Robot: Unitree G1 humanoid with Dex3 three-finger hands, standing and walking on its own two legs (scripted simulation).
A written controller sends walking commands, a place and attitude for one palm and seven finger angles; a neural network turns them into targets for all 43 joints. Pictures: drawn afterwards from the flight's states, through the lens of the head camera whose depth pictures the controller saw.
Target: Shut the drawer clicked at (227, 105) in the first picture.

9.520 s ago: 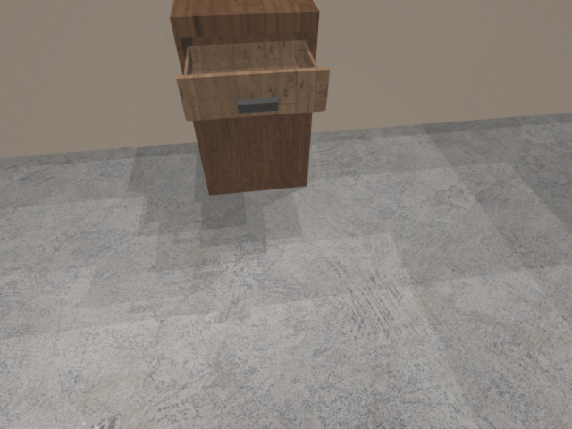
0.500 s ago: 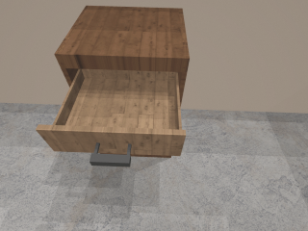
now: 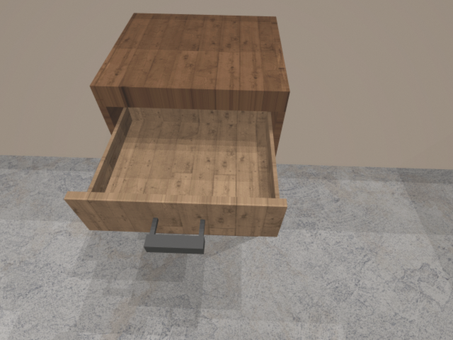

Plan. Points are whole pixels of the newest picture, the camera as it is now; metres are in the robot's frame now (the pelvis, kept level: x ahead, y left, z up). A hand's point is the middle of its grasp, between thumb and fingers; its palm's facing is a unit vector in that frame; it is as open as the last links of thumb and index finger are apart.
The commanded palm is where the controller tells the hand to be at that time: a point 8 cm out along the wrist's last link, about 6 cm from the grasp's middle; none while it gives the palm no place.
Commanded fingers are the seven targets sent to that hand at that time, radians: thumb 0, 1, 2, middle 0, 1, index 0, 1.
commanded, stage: look again from close up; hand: left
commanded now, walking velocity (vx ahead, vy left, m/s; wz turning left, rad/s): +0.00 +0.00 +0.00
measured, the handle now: (177, 233) +0.33 +0.13 -0.08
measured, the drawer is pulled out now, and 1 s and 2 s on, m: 0.30 0.30 0.30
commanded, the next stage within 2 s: raise the hand and make a fist in 0.52 s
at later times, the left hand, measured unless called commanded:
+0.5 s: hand out of the picture +0.00 +0.15 -0.17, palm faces +0.00 -0.98 -0.20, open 7.3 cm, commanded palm none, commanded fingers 0.00 0.90 0.90 -0.20 -0.30 -0.20 -0.30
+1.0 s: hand out of the picture +0.13 +0.08 -0.03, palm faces +0.00 -1.00 +0.04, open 6.1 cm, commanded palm +0.09 +0.17 -0.05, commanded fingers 0.00 0.90 0.90 -0.60 -0.73 -0.60 -0.73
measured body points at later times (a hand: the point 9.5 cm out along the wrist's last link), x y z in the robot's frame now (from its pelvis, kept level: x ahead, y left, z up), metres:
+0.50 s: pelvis +0.00 -0.01 +0.00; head +0.04 -0.02 +0.45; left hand +0.00 +0.21 -0.16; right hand +0.00 -0.23 -0.16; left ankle -0.02 +0.06 -0.74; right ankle -0.04 -0.14 -0.74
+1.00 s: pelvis -0.04 -0.07 -0.05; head -0.02 -0.06 +0.40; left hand +0.12 +0.14 -0.03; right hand +0.18 -0.32 -0.09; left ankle -0.02 +0.06 -0.74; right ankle -0.04 -0.15 -0.74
